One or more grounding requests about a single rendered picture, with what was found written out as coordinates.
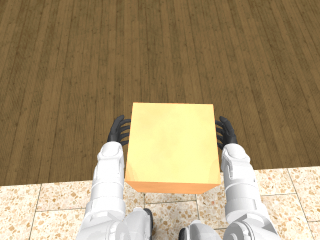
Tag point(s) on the right robot shin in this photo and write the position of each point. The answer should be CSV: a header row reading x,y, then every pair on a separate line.
x,y
195,221

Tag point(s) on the robot right forearm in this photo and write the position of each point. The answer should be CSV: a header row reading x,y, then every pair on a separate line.
x,y
243,201

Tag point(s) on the robot right hand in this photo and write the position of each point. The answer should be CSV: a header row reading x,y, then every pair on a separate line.
x,y
228,133

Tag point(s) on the robot right upper arm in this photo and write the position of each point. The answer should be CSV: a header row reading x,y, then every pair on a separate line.
x,y
241,230

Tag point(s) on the robot left thigh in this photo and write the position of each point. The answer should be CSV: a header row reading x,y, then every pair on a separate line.
x,y
138,224

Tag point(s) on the robot left hand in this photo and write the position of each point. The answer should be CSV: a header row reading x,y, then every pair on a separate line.
x,y
116,129

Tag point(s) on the robot left upper arm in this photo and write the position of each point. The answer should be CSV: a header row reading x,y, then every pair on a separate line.
x,y
109,230

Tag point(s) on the robot left forearm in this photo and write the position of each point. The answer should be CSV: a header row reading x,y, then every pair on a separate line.
x,y
106,200

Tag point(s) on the carton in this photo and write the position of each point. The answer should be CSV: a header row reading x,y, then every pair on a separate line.
x,y
172,148

